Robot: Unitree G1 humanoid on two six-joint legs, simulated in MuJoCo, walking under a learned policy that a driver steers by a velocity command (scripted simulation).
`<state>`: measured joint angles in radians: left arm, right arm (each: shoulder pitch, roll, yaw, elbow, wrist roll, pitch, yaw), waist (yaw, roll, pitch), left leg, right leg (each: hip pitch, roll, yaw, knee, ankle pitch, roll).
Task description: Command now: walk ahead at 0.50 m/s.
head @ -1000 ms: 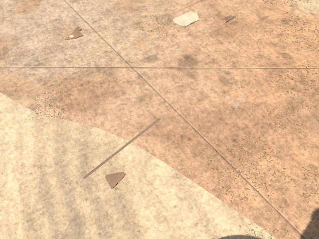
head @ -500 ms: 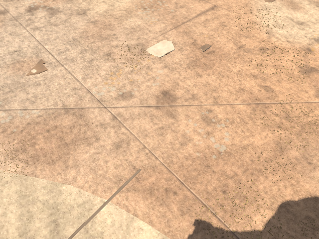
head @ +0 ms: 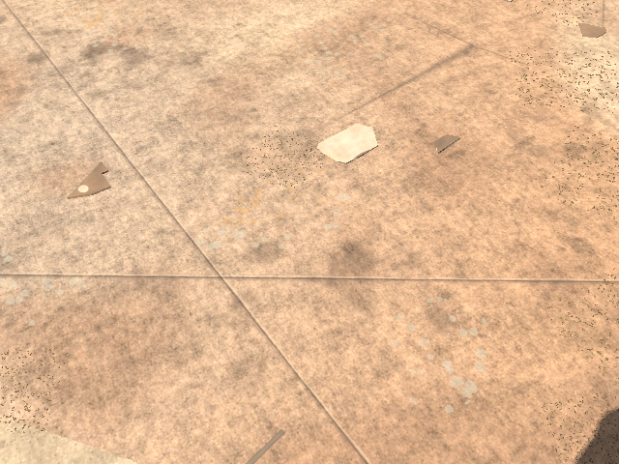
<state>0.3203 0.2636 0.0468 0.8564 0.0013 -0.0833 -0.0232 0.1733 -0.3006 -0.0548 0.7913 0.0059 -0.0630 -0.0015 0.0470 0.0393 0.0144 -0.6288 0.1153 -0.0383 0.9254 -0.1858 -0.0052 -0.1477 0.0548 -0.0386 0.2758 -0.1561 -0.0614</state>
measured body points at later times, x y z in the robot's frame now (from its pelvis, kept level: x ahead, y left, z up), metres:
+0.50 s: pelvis +0.27 +0.08 +0.00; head +0.28 +0.09 +0.45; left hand +0.40 +0.35 -0.13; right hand +0.30 -0.20 -0.12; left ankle +0.27 +0.16 -0.75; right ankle +0.31 -0.10 -0.67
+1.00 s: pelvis +0.52 -0.02 -0.01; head +0.55 -0.04 +0.44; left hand +0.72 +0.20 -0.12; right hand +0.56 -0.34 -0.11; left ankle +0.59 +0.14 -0.67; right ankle +0.53 -0.09 -0.75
